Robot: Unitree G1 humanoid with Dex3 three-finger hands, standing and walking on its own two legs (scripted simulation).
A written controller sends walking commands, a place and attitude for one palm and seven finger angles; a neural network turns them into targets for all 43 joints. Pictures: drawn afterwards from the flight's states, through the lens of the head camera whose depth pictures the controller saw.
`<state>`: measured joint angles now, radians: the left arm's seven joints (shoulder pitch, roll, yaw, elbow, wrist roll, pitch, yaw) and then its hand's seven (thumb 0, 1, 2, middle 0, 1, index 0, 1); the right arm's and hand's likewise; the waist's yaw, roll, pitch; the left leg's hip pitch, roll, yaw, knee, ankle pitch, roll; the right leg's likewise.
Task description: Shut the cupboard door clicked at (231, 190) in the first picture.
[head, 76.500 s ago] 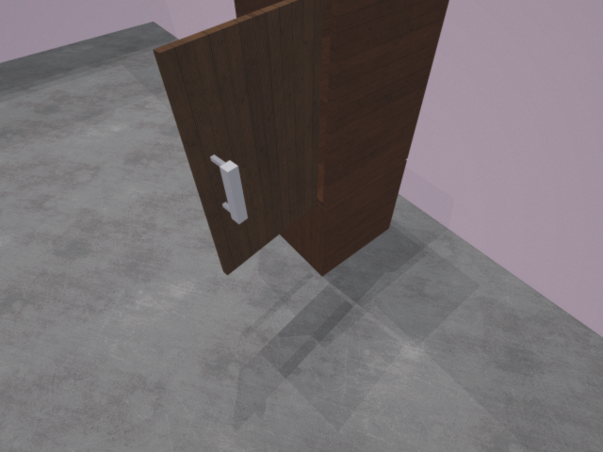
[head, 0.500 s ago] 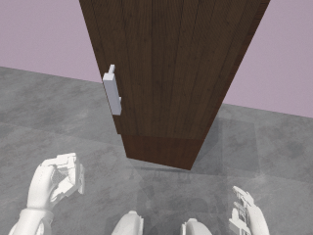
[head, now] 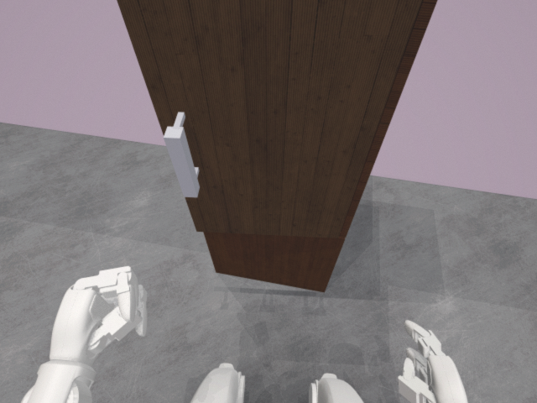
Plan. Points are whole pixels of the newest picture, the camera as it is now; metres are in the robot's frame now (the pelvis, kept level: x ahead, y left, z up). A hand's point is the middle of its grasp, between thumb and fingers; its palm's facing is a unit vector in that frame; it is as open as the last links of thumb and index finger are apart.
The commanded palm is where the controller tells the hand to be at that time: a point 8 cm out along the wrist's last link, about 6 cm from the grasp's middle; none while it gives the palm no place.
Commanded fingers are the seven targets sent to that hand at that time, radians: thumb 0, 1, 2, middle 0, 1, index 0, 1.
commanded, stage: bring the fist close to the handle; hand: left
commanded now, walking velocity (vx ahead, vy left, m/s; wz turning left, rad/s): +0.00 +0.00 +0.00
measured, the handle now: (186, 156) +0.50 +0.18 +0.06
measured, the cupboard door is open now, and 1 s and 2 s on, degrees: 8 8 3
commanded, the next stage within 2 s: push the door shut along its arc in 1.36 s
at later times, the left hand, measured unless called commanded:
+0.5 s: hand (166, 254) +0.31 +0.17 +0.06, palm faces -0.02 -1.00 -0.03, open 3.1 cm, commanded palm +0.29 +0.22 +0.06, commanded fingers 0.00 0.90 0.90 -1.30 -1.50 -1.30 -1.50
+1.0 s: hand (193, 213) +0.37 +0.14 +0.06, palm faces -0.02 -1.00 -0.03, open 3.1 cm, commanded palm +0.35 +0.20 +0.06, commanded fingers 0.00 0.90 0.90 -1.30 -1.50 -1.30 -1.50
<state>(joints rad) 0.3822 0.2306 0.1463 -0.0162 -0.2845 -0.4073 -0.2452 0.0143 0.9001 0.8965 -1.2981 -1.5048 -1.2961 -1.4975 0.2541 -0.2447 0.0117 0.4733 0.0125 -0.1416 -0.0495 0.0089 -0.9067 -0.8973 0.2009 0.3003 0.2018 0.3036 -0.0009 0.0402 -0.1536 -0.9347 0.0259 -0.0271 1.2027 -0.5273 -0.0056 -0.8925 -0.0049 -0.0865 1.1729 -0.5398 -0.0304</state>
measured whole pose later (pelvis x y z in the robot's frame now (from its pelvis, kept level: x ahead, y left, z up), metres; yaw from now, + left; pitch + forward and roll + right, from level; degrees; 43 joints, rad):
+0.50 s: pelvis +0.00 +0.01 +0.01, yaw +0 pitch +16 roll -1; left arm 0.03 0.21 0.12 0.23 -0.22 -0.36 -0.16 0.01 0.90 0.90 -1.30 -1.50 -1.30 -1.50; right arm 0.26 -0.25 0.02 0.53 0.01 -0.12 -0.04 0.01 -0.91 -0.90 0.20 0.30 0.20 0.30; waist -0.03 0.03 -0.14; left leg -0.93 0.02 -0.01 1.16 -0.51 0.00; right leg -0.89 -0.01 -0.07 1.14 -0.52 -0.02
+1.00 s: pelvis +0.00 +0.00 +0.01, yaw -1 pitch +16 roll -1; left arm -0.30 0.19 0.12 0.56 -0.16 -0.43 -0.09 0.01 0.90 0.90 -1.30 -1.50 -1.30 -1.50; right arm 0.25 -0.25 0.01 0.59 0.00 -0.06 -0.02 0.01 -0.91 -0.90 0.20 0.30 0.20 0.30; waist -0.04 0.03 -0.13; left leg -0.93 0.02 0.00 1.14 -0.49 0.00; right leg -0.90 -0.01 -0.06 1.13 -0.50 -0.02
